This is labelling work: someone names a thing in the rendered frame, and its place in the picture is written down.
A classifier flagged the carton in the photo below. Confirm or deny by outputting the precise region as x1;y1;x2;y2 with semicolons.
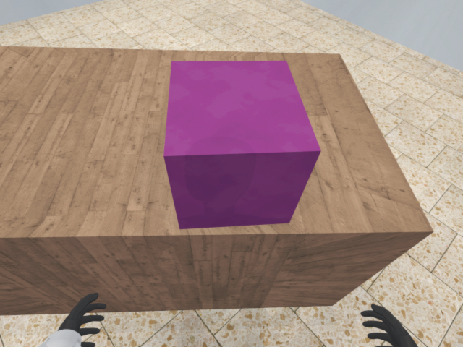
163;61;321;229

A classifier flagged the right robot hand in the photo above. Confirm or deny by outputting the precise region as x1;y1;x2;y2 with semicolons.
360;304;418;347

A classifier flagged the pedestal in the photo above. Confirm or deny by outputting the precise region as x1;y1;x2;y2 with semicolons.
0;46;434;316

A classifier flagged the left robot hand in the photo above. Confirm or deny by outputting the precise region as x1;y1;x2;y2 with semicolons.
58;293;106;347

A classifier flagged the left robot forearm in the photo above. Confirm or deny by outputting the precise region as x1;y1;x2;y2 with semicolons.
38;329;82;347

